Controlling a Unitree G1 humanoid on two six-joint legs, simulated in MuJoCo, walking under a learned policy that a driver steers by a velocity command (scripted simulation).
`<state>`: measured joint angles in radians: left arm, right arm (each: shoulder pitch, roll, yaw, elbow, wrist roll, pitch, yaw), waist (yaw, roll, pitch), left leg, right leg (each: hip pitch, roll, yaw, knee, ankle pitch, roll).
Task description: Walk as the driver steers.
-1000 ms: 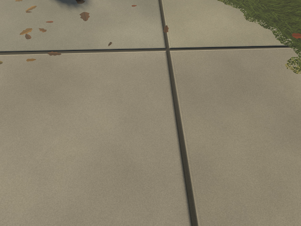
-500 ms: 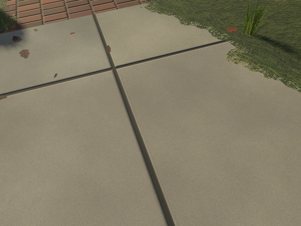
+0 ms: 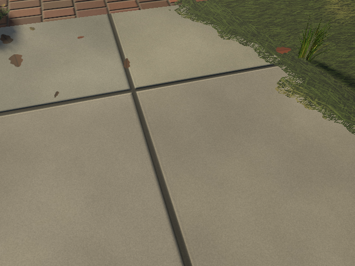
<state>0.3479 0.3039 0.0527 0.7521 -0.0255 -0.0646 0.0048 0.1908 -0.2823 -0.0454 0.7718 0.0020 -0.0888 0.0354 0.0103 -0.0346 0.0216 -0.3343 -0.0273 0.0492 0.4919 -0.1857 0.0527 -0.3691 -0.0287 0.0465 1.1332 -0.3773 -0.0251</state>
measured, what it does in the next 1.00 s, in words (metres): walks ahead: right foot, then left foot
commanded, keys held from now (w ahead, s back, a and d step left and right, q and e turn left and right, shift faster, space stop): w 0.54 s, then w+q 0.46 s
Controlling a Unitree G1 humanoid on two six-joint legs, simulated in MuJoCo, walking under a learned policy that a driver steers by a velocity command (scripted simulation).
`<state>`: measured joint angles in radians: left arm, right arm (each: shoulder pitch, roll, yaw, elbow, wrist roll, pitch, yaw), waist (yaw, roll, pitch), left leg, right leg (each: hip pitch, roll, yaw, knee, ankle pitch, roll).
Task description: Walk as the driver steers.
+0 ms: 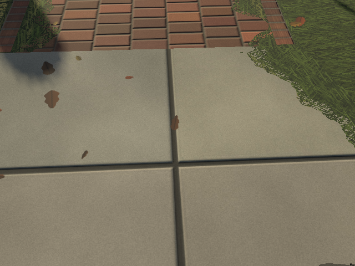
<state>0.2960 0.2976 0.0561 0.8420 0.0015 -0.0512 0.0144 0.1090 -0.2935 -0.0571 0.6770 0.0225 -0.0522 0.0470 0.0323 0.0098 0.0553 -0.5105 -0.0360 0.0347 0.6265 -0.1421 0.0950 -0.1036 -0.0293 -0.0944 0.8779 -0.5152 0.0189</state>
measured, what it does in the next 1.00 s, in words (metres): walks ahead, turning left: right foot, then left foot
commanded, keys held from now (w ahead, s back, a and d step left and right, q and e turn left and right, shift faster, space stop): w+q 0.58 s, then w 0.42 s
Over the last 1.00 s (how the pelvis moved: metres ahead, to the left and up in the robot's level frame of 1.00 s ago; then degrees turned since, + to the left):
0.56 0.01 -0.02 12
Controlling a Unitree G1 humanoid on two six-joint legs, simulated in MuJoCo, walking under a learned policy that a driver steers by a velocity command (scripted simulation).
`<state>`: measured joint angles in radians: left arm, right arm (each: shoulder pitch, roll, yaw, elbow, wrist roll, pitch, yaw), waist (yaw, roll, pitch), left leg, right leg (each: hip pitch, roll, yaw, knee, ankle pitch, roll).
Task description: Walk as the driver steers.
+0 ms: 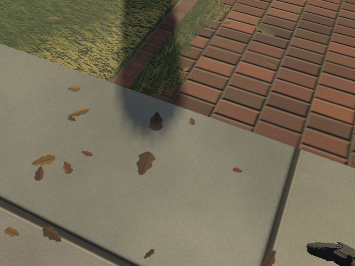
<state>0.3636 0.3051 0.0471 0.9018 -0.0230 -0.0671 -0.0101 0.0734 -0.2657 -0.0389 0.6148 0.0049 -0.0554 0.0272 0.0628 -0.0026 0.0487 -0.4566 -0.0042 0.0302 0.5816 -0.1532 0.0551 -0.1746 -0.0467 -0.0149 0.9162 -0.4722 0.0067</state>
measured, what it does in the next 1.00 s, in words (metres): walks ahead, turning right: right foot, then left foot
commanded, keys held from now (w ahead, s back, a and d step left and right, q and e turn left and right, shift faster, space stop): w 0.04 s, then w+e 0.52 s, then e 0.44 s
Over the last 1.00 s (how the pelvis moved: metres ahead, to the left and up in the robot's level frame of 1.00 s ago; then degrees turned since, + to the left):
0.52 0.11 0.01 26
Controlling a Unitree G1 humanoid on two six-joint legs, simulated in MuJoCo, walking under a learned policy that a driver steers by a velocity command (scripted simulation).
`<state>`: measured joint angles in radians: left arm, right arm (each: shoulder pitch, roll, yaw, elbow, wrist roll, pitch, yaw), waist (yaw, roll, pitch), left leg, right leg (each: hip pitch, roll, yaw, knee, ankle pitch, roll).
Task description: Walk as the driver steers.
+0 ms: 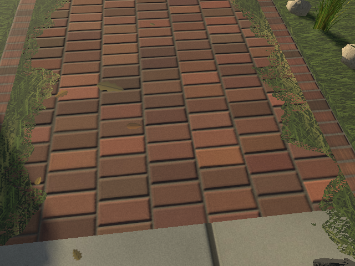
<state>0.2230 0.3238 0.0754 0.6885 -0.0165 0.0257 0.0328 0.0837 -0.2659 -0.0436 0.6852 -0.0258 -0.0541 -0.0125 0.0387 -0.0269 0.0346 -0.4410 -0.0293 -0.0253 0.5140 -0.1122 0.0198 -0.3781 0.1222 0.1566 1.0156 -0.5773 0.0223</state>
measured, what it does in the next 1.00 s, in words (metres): steps on the spot: right foot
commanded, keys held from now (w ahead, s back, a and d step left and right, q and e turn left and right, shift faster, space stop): no key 0.90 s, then w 0.10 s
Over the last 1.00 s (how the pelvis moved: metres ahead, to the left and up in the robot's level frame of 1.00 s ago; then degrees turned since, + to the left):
0.49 -0.08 0.00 -30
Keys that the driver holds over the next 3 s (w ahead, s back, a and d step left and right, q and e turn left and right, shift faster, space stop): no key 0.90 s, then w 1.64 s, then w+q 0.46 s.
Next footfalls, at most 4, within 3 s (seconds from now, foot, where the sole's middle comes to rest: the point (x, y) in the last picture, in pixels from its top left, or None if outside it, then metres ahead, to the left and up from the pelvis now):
0.30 right None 0.06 -0.14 -0.76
1.68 right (226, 246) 0.54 -0.15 -0.76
2.20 left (171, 170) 0.85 0.07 -0.76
2.74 right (228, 121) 1.15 -0.19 -0.76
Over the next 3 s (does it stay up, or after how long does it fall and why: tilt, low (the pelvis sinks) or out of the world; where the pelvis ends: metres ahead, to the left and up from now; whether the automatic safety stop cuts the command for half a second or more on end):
stays up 1.11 -0.09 0.02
